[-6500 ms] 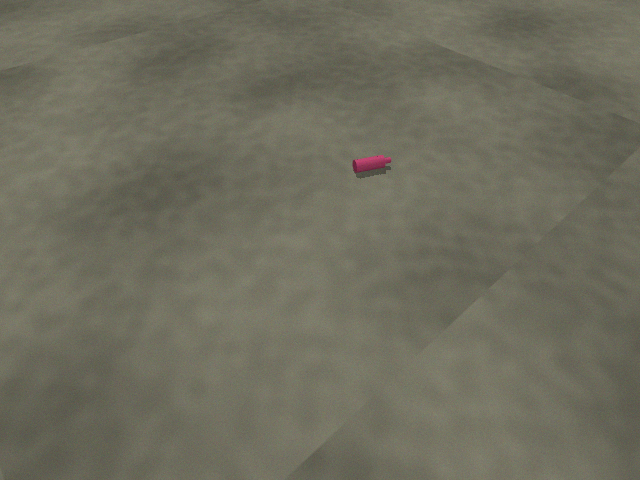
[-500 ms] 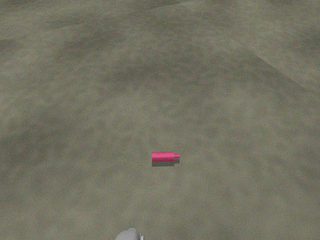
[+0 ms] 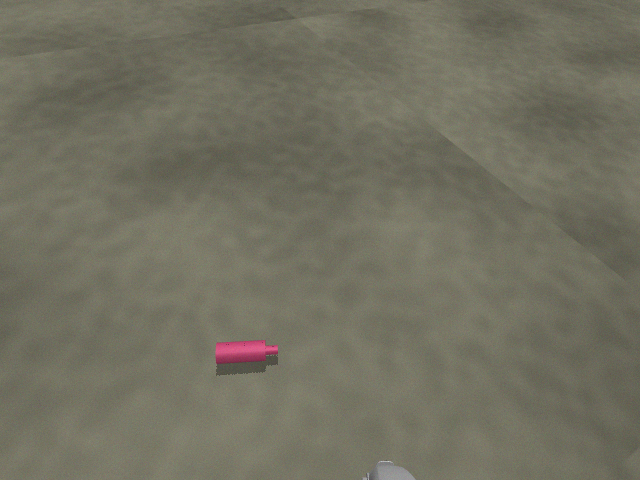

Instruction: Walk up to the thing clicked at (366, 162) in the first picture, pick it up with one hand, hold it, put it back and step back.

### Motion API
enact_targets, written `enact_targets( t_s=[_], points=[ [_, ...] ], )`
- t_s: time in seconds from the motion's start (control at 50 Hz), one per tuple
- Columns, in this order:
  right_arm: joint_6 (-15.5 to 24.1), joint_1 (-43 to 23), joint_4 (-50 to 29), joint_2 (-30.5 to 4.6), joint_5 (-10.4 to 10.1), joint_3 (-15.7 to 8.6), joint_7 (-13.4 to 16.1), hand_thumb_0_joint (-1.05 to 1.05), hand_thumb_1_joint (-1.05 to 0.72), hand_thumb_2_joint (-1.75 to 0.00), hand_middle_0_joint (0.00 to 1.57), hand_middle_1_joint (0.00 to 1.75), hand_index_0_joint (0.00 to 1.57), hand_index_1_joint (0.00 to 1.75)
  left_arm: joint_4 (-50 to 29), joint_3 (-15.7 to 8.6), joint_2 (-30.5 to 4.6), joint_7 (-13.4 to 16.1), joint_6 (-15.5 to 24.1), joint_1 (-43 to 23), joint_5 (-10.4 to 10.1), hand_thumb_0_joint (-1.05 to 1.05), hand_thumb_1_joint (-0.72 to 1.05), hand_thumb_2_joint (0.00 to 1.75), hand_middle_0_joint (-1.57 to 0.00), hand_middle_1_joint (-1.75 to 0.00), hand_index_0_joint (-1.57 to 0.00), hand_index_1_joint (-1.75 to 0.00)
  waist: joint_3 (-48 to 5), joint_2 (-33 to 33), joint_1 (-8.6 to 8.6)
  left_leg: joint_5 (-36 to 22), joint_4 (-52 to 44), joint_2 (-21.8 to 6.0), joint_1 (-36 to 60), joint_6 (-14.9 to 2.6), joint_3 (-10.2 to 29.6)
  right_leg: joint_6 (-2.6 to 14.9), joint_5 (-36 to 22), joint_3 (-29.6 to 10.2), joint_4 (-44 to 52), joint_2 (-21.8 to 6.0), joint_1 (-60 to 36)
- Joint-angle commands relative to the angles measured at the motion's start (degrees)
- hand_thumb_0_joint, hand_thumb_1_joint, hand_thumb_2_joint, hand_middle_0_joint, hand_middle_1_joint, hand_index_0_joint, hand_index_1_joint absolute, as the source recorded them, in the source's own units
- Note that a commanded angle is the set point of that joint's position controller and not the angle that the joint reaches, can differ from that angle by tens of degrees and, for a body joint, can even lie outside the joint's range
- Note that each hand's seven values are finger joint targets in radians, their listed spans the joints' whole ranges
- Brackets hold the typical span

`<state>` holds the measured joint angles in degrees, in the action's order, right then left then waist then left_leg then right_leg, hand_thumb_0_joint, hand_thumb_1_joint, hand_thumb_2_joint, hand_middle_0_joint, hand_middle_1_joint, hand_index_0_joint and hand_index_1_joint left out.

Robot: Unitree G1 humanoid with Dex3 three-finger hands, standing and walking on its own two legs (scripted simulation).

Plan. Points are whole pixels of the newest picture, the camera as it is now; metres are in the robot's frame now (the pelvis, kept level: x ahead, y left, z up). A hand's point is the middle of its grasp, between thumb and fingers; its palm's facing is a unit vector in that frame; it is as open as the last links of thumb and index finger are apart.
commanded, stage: walk up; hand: left
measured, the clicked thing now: (247, 351) +0.63 +0.16 -0.72
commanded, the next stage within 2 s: none
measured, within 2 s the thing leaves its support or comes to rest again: neither
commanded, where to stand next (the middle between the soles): +0.24 -0.11 m, yaw +5 degrees
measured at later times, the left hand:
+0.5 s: hand out of the picture +0.10 +0.14 -0.14, palm faces +0.09 -0.93 -0.37, open 7.4 cm
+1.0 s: hand (218, 440) +0.22 +0.13 -0.12, palm faces +0.08 -0.87 -0.49, open 7.3 cm
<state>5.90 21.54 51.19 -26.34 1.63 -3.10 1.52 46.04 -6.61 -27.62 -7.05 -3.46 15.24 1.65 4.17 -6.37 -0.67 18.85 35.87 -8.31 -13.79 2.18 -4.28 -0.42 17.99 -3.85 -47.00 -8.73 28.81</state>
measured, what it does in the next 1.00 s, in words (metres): walks ahead: right foot, then left foot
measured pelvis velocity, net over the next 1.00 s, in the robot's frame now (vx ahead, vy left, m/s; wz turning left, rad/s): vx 0.18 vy -0.16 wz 0.12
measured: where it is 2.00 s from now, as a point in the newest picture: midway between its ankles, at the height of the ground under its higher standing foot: outside the picture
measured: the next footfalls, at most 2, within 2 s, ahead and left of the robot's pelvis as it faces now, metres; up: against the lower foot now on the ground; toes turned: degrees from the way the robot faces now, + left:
right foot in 0.04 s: +0.14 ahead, -0.20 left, +0.00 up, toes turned -4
left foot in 0.54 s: +0.26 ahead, +0.00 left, +0.00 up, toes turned +7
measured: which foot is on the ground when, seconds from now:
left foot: down 0.00-0.06, up 0.08-0.52, down 0.54-0.88, up 0.90-1.00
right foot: up 0.00-0.02, down 0.04-0.58, up 0.60-0.84, down 0.86-1.00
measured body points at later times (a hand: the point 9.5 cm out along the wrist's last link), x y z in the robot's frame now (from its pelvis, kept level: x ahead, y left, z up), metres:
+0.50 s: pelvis +0.14 -0.12 +0.01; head +0.17 -0.12 +0.46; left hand +0.10 +0.19 -0.11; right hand +0.26 -0.42 -0.11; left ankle +0.23 +0.00 -0.70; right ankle +0.10 -0.20 -0.72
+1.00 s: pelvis +0.18 -0.16 +0.00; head +0.21 -0.19 +0.44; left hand +0.21 +0.18 -0.09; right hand +0.30 -0.48 -0.14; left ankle +0.19 -0.01 -0.67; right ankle +0.26 -0.29 -0.72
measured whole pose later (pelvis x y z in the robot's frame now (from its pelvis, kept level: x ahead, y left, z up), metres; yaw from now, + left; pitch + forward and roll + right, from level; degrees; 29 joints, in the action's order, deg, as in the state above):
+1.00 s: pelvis +0.18 -0.16 +0.00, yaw +7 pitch -3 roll +0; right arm -4.0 10.8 51.5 -25.6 1.5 -3.8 -1.1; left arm 51.3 -2.2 -22.1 1.8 2.9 13.8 1.6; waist 6.6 4.4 0.2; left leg 25.9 61.7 0.8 -28.2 -1.5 4.2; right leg -0.5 16.1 1.4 -41.3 -3.5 22.2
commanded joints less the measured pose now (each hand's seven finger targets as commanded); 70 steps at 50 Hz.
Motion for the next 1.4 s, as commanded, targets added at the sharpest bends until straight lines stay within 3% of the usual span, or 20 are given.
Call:
enact_targets(
  t_s=[0.0,0.04,0.08,0.1,0.2,0.3,0.42,0.52,0.58,0.68,0.82,0.88,0.9,0.96,1.1,1.18,1.22,1.24,1.3,1.38],
  points=[
    [0.2,-7.9,-4.5,-19.2,0.0,-6.0,1.1,0.0,-0.9,-0.9,0.2,0.3,0.2,0.3,-1.3,-3.6,-9.0,0.3,1.7,5.7,0.0,0.0,0.9,0.9,-0.2,-0.3,-0.2,-0.3,-2.8,16.9,5.28,17.0,-9.0,-6.3,-13.3,-10.84,4.6,1.11,-0.7,7.8,7.1,3.3,-15.8],
    [-1.0,-4.5,-3.4,-11.8,0.5,-3.9,1.5,0.0,-0.9,-0.9,0.2,0.3,0.2,0.3,2.6,-5.2,-12.7,1.5,2.8,15.1,0.9,0.0,0.9,0.9,-0.2,-0.3,-0.2,-0.3,-5.7,-2.9,9.73,17.3,18.0,0.3,-20.2,-7.78,-1.9,1.12,7.9,5.1,13.2,5.5,-26.2],
    [-1.4,-6.0,-5.7,-9.5,-1.4,-2.7,2.1,0.0,-0.9,-0.9,0.2,0.3,0.2,0.3,-0.9,-5.2,-19.2,2.9,4.1,11.1,1.0,0.0,0.9,0.9,-0.2,-0.3,-0.2,-0.3,0.2,-17.1,8.81,15.0,39.5,8.9,-35.4,-4.48,5.0,8.1,29.1,-32.2,38.3,-10.9,-20.1],
    [-1.1,-5.2,-4.7,-13.0,-1.2,-3.6,2.4,0.0,-0.9,-0.9,0.2,0.3,0.2,0.3,-2.6,-5.3,-20.5,3.3,4.2,5.3,0.3,0.0,0.9,0.9,-0.2,-0.3,-0.2,-0.3,2.2,-13.4,6.33,12.1,39.9,5.6,-33.3,-4.53,7.7,11.66,30.5,-36.3,40.1,-13.6,-16.7],
    [-0.6,1.8,1.1,-11.2,-1.9,-2.9,0.2,0.0,-0.9,-0.9,0.2,0.3,0.2,0.3,-1.3,-2.4,-11.3,4.8,6.4,2.9,-0.8,0.0,0.9,0.9,-0.2,-0.3,-0.2,-0.3,0.9,-4.8,2.06,0.3,29.9,3.9,-22.9,-4.75,7.4,10.68,3.8,-11.2,28.2,-5.3,-14.9],
    [-1.0,-5.4,-3.3,-9.3,-1.0,-2.4,-2.1,0.0,-0.9,-0.9,0.2,0.3,0.2,0.3,-1.2,-1.7,-11.1,5.5,8.1,7.4,-1.0,0.0,0.9,0.9,-0.2,-0.3,-0.2,-0.3,2.7,0.8,4.27,-1.8,16.6,4.9,-23.3,-3.65,8.5,12.82,-3.7,-9.9,30.9,-9.4,-18.8],
    [-2.3,-9.5,-4.9,-5.4,-1.7,-1.5,-1.9,0.0,-0.9,-0.9,0.2,0.3,0.2,0.3,-0.9,0.5,-8.9,7.4,7.8,7.2,-1.0,0.0,0.9,0.9,-0.2,-0.3,-0.2,-0.3,-0.9,1.6,4.62,-8.9,6.6,7.6,-12.7,-4.24,3.0,5.65,-42.5,2.1,20.7,-5.9,-21.7],
    [-2.2,-5.1,-3.2,-6.3,-1.5,-1.9,-0.9,0.0,-0.9,-0.9,0.2,0.3,0.2,0.3,-0.8,1.2,-8.6,8.2,6.9,4.0,-1.9,0.0,0.9,0.9,-0.2,-0.3,-0.2,-0.3,-5.9,3.2,-0.06,-19.6,-6.5,9.5,5.6,-7.83,1.5,2.55,-40.9,6.6,4.8,-1.7,-16.6],
    [-1.9,5.1,-3.5,-15.5,-2.4,-5.5,-0.4,0.0,-0.9,-0.9,0.2,0.3,0.2,0.3,-1.8,0.9,-6.7,8.3,6.2,7.1,-2.7,0.0,0.9,0.9,-0.2,-0.3,-0.2,-0.3,-17.7,15.9,-4.17,-29.7,-9.1,-17.0,30.0,-27.22,40.9,-1.48,18.2,4.8,-29.3,9.0,9.3],
    [-2.2,-8.2,-5.3,-10.9,-1.9,-3.1,-0.4,0.0,-0.9,-0.9,0.2,0.3,0.2,0.3,0.7,1.0,-6.4,6.7,5.5,5.9,-1.7,0.0,0.9,0.9,-0.2,-0.3,-0.2,-0.3,-1.0,11.3,1.14,-11.7,-14.4,-4.6,-3.3,-15.6,15.9,1.95,8.1,2.4,-12.1,4.2,-2.3],
    [-6.1,-16.1,-7.7,-7.3,-0.5,-1.8,-2.3,0.0,-0.9,-0.9,0.2,0.3,0.2,0.3,6.2,-0.1,-7.1,9.1,7.5,11.0,-1.4,0.0,0.9,0.9,-0.2,-0.3,-0.2,-0.3,-3.4,13.9,4.67,-2.1,1.3,3.0,-18.6,-10.98,7.9,-0.21,-9.5,8.0,13.0,9.1,-23.2],
    [-8.5,-12.8,-7.3,-6.7,0.0,-2.5,-1.8,0.0,-0.9,-0.9,0.2,0.3,0.2,0.3,2.1,-2.1,-18.0,10.4,7.5,3.0,0.2,0.0,0.9,0.9,-0.2,-0.3,-0.2,-0.3,-0.9,-2.3,3.37,14.0,27.5,8.1,-20.3,-4.46,11.4,12.64,17.5,-29.7,34.4,-19.1,-7.3],
    [-9.0,-13.3,-6.7,-9.8,0.4,-3.8,-1.8,0.0,-0.9,-0.9,0.2,0.3,0.2,0.3,0.9,-2.1,-18.7,10.5,7.4,-0.8,0.5,0.0,0.9,0.9,-0.2,-0.3,-0.2,-0.3,1.9,-2.9,2.96,12.1,30.3,5.6,-20.0,-4.03,12.2,15.56,20.0,-32.0,34.3,-19.3,-4.1],
    [-8.8,-7.0,-2.4,-9.8,-0.3,-4.4,-2.5,0.0,-0.9,-0.9,0.2,0.3,0.2,0.3,1.4,-1.0,-13.2,10.6,7.7,-2.5,0.0,0.0,0.9,0.9,-0.2,-0.3,-0.2,-0.3,-0.6,-0.7,0.38,4.9,31.3,6.6,-19.8,-3.62,12.3,10.42,10.9,-14.6,27.8,-9.0,-9.9],
    [-7.8,-9.2,-1.9,-7.9,-0.1,-3.3,-3.3,0.0,-0.9,-0.9,0.2,0.3,0.2,0.3,1.6,-1.4,-13.0,9.4,7.0,-0.2,1.0,0.0,0.9,0.9,-0.2,-0.3,-0.2,-0.3,-4.2,-9.3,3.79,12.1,11.7,6.8,-13.9,-2.57,4.5,10.6,11.5,-8.1,23.6,-5.9,-14.9],
    [-5.9,-2.8,2.9,-8.5,0.0,-3.6,-2.3,0.0,-0.9,-0.9,0.2,0.3,0.2,0.3,1.4,0.8,-9.4,8.7,5.5,-2.7,-0.6,0.0,0.9,0.9,-0.2,-0.3,-0.2,-0.3,-5.5,0.7,-0.61,0.0,-8.2,9.7,4.9,-3.47,2.3,6.41,2.5,-0.7,8.7,-2.0,-3.6],
    [-5.1,-5.6,0.5,-15.8,0.9,-4.5,-1.4,0.0,-0.9,-0.9,0.2,0.3,0.2,0.3,0.5,2.9,-3.0,8.9,5.1,-3.2,-1.9,0.0,0.9,0.9,-0.2,-0.3,-0.2,-0.3,-2.3,19.0,-0.52,14.7,-20.1,-9.1,3.0,-11.01,34.9,0.57,14.1,6.0,-5.4,8.4,10.0],
    [-5.2,-8.3,0.3,-18.7,-0.1,-5.0,-1.6,0.0,-0.9,-0.9,0.2,0.3,0.2,0.3,1.8,1.4,-9.1,9.4,5.2,-6.4,-1.1,0.0,0.9,0.9,-0.2,-0.3,-0.2,-0.3,0.0,16.6,-2.0,18.0,-20.1,-12.5,-6.9,-16.78,37.7,1.37,16.7,0.9,-7.5,5.6,3.8],
    [-4.9,-15.4,-0.8,-10.9,-0.2,-2.3,-1.4,0.0,-0.9,-0.9,0.2,0.3,0.2,0.3,6.2,2.0,-6.9,8.5,6.1,-0.5,-2.1,0.0,0.9,0.9,-0.2,-0.3,-0.2,-0.3,1.4,14.7,2.82,-4.9,-10.8,-3.0,-7.2,-12.03,17.8,1.55,7.0,3.2,2.1,5.3,-4.5],
    [-4.6,-13.2,1.0,-8.5,-1.8,-1.3,-1.6,0.0,-0.9,-0.9,0.2,0.3,0.2,0.3,8.7,1.8,-7.1,9.0,6.9,0.2,-1.7,0.0,0.9,0.9,-0.2,-0.3,-0.2,-0.3,-5.1,14.2,2.84,-21.8,-0.5,-0.2,-4.4,-7.11,12.1,2.81,-11.1,3.1,18.1,5.6,-18.5]
  ],
)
